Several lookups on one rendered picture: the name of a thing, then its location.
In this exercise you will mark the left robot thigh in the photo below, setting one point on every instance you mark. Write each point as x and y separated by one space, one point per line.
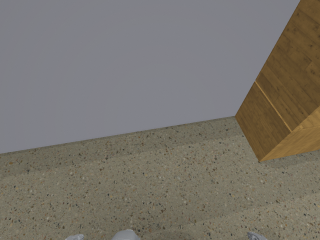
125 235

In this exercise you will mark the cupboard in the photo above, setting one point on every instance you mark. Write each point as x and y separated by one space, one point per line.
280 115

